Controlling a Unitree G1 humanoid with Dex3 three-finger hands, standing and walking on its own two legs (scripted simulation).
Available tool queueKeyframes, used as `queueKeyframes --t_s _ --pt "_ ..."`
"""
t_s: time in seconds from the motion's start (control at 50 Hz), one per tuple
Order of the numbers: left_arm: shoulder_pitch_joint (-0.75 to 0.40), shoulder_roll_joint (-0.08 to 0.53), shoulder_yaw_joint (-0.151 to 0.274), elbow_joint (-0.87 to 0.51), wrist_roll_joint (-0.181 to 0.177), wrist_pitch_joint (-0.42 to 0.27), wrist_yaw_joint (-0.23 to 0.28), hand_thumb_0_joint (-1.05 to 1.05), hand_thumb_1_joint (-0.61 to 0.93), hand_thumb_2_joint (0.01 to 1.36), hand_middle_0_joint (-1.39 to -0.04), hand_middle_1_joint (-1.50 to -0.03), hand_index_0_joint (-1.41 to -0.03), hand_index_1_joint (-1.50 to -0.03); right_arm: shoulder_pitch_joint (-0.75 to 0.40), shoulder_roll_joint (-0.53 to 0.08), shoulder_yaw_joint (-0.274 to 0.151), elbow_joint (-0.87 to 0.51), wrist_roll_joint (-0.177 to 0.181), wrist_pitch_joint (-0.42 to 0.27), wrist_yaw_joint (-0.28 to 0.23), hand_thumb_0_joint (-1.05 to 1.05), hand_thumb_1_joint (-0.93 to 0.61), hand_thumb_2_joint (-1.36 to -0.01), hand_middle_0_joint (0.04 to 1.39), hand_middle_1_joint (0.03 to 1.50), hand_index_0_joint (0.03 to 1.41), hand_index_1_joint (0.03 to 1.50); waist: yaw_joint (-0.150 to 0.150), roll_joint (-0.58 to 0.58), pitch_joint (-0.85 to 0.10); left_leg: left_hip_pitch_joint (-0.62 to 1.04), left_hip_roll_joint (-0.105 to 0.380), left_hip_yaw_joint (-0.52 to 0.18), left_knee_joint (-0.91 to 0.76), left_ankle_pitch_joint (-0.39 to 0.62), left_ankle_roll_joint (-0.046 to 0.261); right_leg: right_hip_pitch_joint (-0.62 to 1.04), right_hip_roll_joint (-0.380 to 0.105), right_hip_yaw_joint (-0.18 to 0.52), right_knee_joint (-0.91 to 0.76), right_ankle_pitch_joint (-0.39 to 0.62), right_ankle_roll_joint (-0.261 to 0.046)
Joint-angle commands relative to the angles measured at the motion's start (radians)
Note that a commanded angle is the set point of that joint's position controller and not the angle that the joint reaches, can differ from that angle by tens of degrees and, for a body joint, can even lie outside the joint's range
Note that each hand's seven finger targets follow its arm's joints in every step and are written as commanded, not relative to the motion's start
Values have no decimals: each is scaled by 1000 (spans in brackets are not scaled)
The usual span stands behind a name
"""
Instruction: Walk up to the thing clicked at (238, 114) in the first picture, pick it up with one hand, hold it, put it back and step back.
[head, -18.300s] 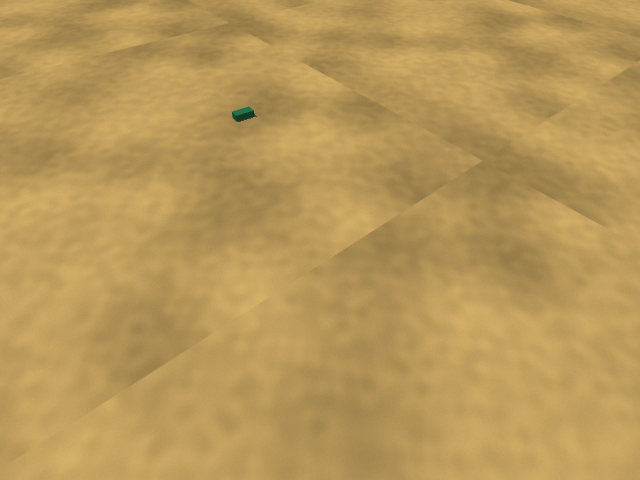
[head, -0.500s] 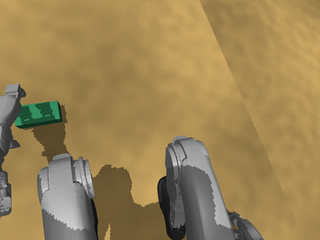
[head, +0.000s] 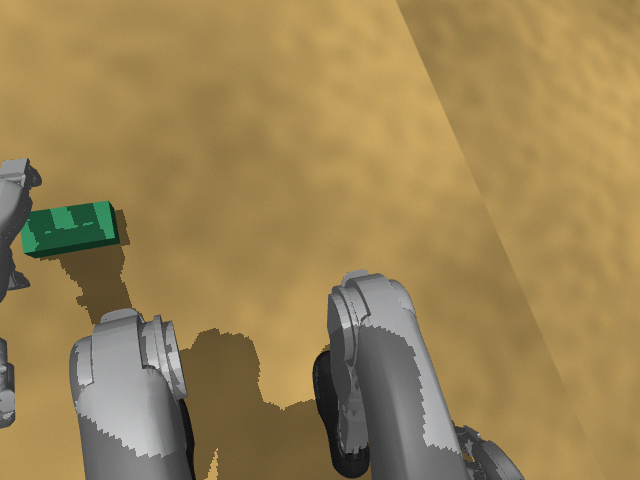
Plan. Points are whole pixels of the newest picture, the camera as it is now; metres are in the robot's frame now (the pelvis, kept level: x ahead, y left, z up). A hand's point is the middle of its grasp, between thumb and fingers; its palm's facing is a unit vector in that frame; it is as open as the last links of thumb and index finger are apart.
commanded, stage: rise first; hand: left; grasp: from above
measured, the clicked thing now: (72, 229) +0.47 +0.28 -0.29
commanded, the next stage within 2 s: approach in 0.64 s
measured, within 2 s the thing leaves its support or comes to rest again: neither
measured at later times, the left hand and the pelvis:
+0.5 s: hand (4, 238) +0.42 +0.32 -0.17, palm faces -0.45 -0.08 -0.89, open 13.7 cm; pelvis +0.00 +0.00 +0.00, yaw +0 degrees
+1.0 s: hand (19, 234) +0.43 +0.30 -0.17, palm faces -0.45 -0.06 -0.89, open 13.5 cm; pelvis -0.01 +0.00 +0.00, yaw +0 degrees
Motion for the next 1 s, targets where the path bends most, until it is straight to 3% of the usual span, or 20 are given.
queueKeyframes --t_s 0.0,0.1,0.14,0.18,0.24,0.3,0.38,0.46,0.5,0.54,0.58,0.64,0.68,0.72,0.74,0.76,0.8,0.86,0.92,0.98 --pt "-268 238 25 -156 -18 -2 28 0 -504 984 -142 -923 -126 -940 189 -255 -85 -14 6 0 -9 0 -902 -902 200 300 200 300 -1 313 -677 531 -13 149 -246 172 55 300 24 -119 -246 243 -90" --pt "-291 264 39 -140 -9 -7 31 0 -499 980 -151 -904 -132 -924 194 -259 -81 -18 8 5 -14 0 -901 -901 200 300 200 300 -4 301 -657 513 -17 146 -252 146 55 285 22 -121 -248 213 -92" --pt "-280 257 33 -119 -5 -7 32 0 -510 989 -146 -903 -124 -926 178 -257 -79 -19 10 7 -17 0 -900 -901 200 300 200 300 3 305 -653 522 -16 144 -261 134 53 263 23 -127 -244 198 -95" --pt "-285 221 15 -115 -5 -6 28 0 -499 984 -151 -905 -131 -925 185 -257 -81 -20 7 7 -15 0 -899 -901 200 300 200 300 -15 313 -642 531 -17 143 -267 134 51 262 23 -130 -244 201 -95" --pt "-277 248 23 -140 -9 -8 31 0 -496 978 -158 -900 -138 -921 182 -254 -80 -21 11 6 -18 0 -902 -901 200 300 200 300 6 312 -663 512 -18 152 -260 138 55 293 23 -116 -262 207 -93" --pt "-294 241 15 -112 -4 -6 30 0 -469 955 -176 -886 -158 -904 191 -253 -75 -17 7 6 -20 0 -901 -901 200 300 200 300 -19 271 -643 482 -18 152 -249 131 61 296 21 -115 -266 205 -87" --pt "-298 253 20 -125 -6 -8 33 0 -470 956 -168 -901 -153 -916 179 -251 -75 -19 10 6 -24 0 -900 -900 200 300 200 300 2 302 -676 512 -17 150 -262 139 55 291 25 -118 -262 203 -92" --pt "-315 231 4 -105 -4 -3 31 0 -456 942 -186 -878 -169 -895 183 -253 -74 -15 6 2 -24 0 -901 -900 200 300 200 300 -17 307 -642 521 -18 147 -266 128 53 264 22 -121 -258 195 -94" --pt "-290 247 15 -105 -4 -4 33 0 -453 942 -192 -869 -173 -888 181 -255 -78 -19 11 1 -26 0 -901 -900 200 300 200 300 2 317 -667 537 -17 146 -268 139 51 267 22 -124 -252 202 -96" --pt "-316 255 21 -129 -4 -7 36 0 -438 931 -199 -862 -181 -880 184 -257 -75 -20 9 4 -26 0 -899 -900 200 300 200 300 -7 311 -673 521 -19 149 -264 141 54 285 21 -121 -258 207 -92" --pt "-315 222 -3 -85 -5 -4 32 0 -439 929 -195 -867 -180 -883 183 -251 -72 -17 7 0 -23 0 -898 -899 200 300 200 300 -29 294 -619 495 -19 147 -266 117 55 259 22 -123 -260 187 -93" --pt "-299 272 32 -126 -4 -9 40 0 -424 919 -218 -845 -200 -864 182 -257 -74 -21 9 -4 -27 0 -899 -900 200 300 200 300 9 332 -684 541 -20 150 -268 141 50 278 20 -119 -253 202 -96" --pt "-281 228 9 -87 2 -5 39 0 -409 906 -224 -837 -208 -854 185 -254 -69 -19 2 -4 -20 0 -899 -899 200 300 200 300 -18 308 -639 515 -20 150 -265 143 53 279 21 -124 -252 209 -92" --pt "-317 262 29 -140 -3 -10 42 0 -479 979 -222 -792 -170 -847 184 -257 -70 -21 4 0 -23 0 -900 -899 200 300 200 300 -9 319 -694 525 -22 148 -266 140 54 288 21 -121 -259 205 -93" --pt "-291 278 39 -132 -5 -9 44 0 -443 925 -181 -872 -173 -909 180 -255 -71 -24 9 -2 -24 0 -899 -895 200 300 200 300 15 336 -694 536 -22 153 -273 146 52 288 20 -117 -255 207 -95" --pt "-277 276 40 -123 1 -8 44 0 -434 917 -178 -914 -174 -917 175 -255 -72 -24 5 0 -24 0 -898 -895 200 300 200 300 16 332 -691 530 -22 153 -271 146 52 288 21 -119 -254 204 -95" --pt "-316 212 -5 -99 -4 -9 39 0 -432 921 -175 -917 -172 -920 178 -251 -69 -18 0 0 -22 0 -896 -894 200 300 200 300 -30 278 -647 484 -20 149 -258 121 59 277 25 -119 -269 194 -89" --pt "-379 205 -25 -129 -9 -17 40 0 -437 927 -175 -932 -173 -934 191 -254 -70 -11 3 -10 -25 0 -900 -895 200 300 200 300 -44 293 -641 498 -18 143 -261 97 56 254 22 -119 -276 168 -92" --pt "-415 132 -73 -113 -8 -11 49 0 -422 924 -185 -929 -183 -931 209 -255 -69 -2 4 -19 -23 0 -898 -894 200 300 200 300 -71 321 -651 539 -15 137 -262 116 48 243 23 -129 -264 190 -94" --pt "-468 120 -90 -76 2 2 69 0 -436 928 -168 -945 -169 -944 208 -263 -64 -8 4 -26 -27 0 -898 -895 200 300 200 300 -90 344 -633 544 -15 133 -272 96 44 213 22 -138 -264 174 -97"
